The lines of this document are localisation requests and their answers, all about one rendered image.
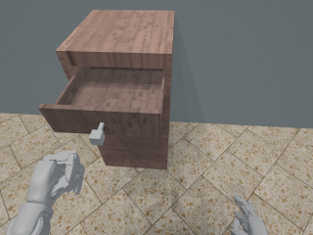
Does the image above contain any robot left forearm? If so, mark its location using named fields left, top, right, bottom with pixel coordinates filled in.
left=5, top=201, right=54, bottom=235

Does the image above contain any drawer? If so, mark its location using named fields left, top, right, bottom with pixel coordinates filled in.
left=38, top=66, right=166, bottom=138

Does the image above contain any handle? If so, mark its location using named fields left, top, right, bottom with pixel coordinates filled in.
left=89, top=122, right=106, bottom=146

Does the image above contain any robot left hand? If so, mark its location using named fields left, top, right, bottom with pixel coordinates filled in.
left=26, top=150, right=85, bottom=207

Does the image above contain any robot right hand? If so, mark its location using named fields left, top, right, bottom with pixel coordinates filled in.
left=230, top=195, right=269, bottom=235

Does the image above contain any cabinet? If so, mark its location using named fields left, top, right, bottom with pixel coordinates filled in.
left=56, top=10, right=175, bottom=170

